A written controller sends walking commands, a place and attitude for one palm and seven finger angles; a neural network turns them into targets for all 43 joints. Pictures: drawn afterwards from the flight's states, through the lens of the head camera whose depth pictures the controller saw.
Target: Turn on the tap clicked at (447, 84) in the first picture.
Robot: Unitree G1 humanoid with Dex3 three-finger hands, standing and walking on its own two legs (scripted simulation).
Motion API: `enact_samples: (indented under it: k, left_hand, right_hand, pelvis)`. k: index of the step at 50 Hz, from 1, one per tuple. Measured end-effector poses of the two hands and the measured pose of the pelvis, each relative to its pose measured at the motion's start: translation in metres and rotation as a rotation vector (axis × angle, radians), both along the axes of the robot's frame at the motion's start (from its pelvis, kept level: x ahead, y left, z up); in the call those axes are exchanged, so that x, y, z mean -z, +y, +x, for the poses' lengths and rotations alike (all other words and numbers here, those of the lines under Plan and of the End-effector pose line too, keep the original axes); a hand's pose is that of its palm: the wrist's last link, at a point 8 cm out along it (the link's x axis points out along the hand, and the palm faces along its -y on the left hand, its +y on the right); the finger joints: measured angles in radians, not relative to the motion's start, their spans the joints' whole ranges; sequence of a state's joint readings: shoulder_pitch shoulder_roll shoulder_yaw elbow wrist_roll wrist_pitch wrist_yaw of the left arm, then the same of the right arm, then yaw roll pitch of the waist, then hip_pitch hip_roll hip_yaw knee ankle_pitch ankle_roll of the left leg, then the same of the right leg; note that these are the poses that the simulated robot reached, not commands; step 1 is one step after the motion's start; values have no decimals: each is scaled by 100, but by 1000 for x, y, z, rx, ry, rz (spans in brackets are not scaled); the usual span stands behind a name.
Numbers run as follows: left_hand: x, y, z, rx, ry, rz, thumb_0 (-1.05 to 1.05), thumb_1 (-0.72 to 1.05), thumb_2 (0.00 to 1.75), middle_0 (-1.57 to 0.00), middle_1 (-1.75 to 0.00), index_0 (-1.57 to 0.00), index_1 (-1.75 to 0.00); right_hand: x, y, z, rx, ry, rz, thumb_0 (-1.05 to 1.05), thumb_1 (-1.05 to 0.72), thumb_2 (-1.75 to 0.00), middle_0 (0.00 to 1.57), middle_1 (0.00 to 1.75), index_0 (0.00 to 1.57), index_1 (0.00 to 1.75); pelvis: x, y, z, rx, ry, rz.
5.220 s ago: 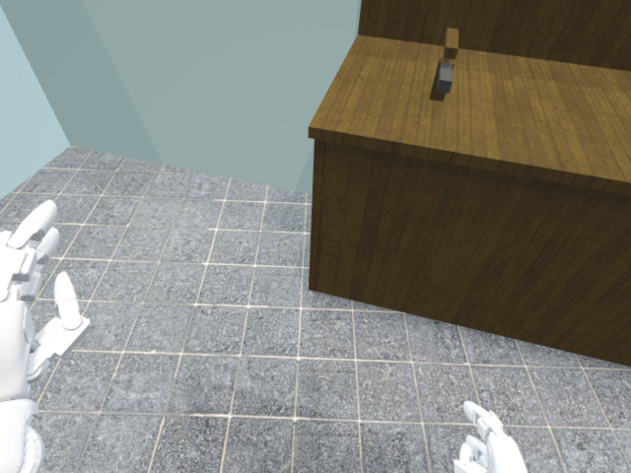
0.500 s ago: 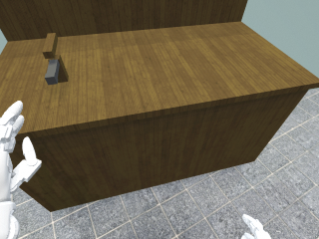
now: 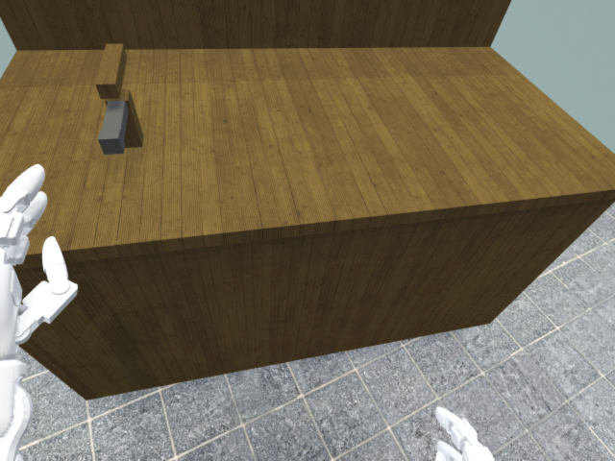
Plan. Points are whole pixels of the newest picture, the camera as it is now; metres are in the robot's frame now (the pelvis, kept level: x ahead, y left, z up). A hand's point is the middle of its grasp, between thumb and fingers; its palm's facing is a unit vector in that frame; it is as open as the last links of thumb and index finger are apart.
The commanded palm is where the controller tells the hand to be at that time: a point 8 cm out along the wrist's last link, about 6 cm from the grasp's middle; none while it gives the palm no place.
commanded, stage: shuffle to correct the standing spot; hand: left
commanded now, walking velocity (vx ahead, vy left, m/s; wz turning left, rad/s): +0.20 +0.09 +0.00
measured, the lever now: (112, 141) +0.51 +0.36 +0.10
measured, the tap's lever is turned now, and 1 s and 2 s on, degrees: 0 0 0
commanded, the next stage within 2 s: come to a stop and stand still in 0.76 s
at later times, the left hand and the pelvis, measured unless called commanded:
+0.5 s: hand (90, 208) +0.30 +0.27 +0.18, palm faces +0.40 -0.86 -0.32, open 7.4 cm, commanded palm +0.25 +0.31 +0.18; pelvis +0.09 +0.03 -0.02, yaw +0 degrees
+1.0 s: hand (126, 147) +0.40 +0.28 +0.18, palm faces +0.33 -0.82 -0.47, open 7.4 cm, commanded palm +0.35 +0.31 +0.18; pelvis +0.16 +0.05 -0.01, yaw -6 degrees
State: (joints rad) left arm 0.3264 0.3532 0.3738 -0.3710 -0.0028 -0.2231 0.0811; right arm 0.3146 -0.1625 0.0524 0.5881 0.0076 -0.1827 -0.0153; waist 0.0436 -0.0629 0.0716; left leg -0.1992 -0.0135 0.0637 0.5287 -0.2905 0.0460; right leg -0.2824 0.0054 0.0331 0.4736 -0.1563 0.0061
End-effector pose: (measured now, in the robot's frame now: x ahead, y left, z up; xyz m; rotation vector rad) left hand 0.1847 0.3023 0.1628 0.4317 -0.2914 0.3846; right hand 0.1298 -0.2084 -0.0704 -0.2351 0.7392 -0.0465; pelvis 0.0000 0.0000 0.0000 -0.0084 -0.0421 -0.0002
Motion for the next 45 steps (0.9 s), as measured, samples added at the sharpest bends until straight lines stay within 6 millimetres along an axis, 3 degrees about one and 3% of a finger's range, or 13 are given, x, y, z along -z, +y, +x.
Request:
enact_samples:
  k: [4, 6, 15, 20, 23, 27, 29, 33, 39, 42, 45]
  left_hand:
    - [-28, 2, 14, -4, -139, 14, 2, 88, 90, -21, -30, -21, -30]
    - [-33, -2, 22, 25, -151, 23, 2, 89, 90, -21, -30, -21, -30]
    - [3, 6, 69, 44, 22, 8, 1, 89, 90, -21, -30, -21, -30]
    - [-5, 4, 83, 56, -37, 9, 2, 89, 90, -21, -30, -21, -30]
    - [-16, 5, 81, 77, -118, 28, 2, 89, 90, -21, -30, -21, -30]
    - [-21, 22, 82, 79, -179, 63, 1, 88, 90, -21, -30, -21, -30]
    - [-20, 32, 92, 74, -188, 79, 1, 88, 90, -21, -30, -21, -30]
    - [-18, 44, 124, 56, -133, 45, 1, 89, 90, -21, -30, -21, -30]
    - [-33, 16, 158, 159, -87, 33, 2, 89, 90, -21, -30, -21, -30]
    - [-40, 2, 165, 217, -50, 112, 2, 89, 90, -21, -30, -21, -30]
    - [-41, 1, 171, 207, -11, 205, 1, 89, 90, -21, -30, -21, -30]
  right_hand:
    - [-4, 1, 30, -30, -35, -14, 2, -90, -90, 20, 30, 20, 30]
    - [-7, 2, 46, -19, -63, -10, 2, -90, -90, 20, 30, 20, 30]
    - [-7, 3, 102, 46, -107, -3, 2, -90, -90, 20, 30, 20, 30]
    - [0, 3, 119, 29, -70, -16, 1, -90, -90, 20, 30, 20, 30]
    - [1, 6, 126, 7, -34, -44, 2, -90, -90, 20, 30, 20, 30]
    - [4, 15, 136, 10, -24, -77, 2, -90, -90, 20, 30, 20, 30]
    - [11, 21, 140, 47, -45, -61, 2, -90, -90, 20, 30, 20, 30]
    - [11, 44, 137, 101, -55, 21, 2, -90, -90, 20, 30, 20, 30]
    - [9, 60, 123, 120, -11, 84, 2, -90, -90, 20, 30, 20, 30]
    - [13, 54, 119, 157, 6, 88, 2, -90, -90, 20, 30, 20, 30]
    - [25, 39, 120, 197, 23, 80, 1, -90, -90, 20, 30, 20, 30]
  pelvis:
    - [0, 6, 15, -5, 8, -12]
    - [0, 11, 25, 0, 20, -16]
    - [8, 18, 65, 12, 40, -15]
    - [13, 18, 79, -13, 35, -33]
    - [14, 25, 85, -15, 30, -34]
    - [22, 43, 96, 15, 22, -40]
    - [28, 52, 99, 46, -7, -23]
    - [18, 59, 110, 74, -11, 0]
    - [1, 62, 125, 88, 24, 2]
    - [0, 60, 135, 105, 39, 5]
    - [7, 53, 148, 111, 46, 15]
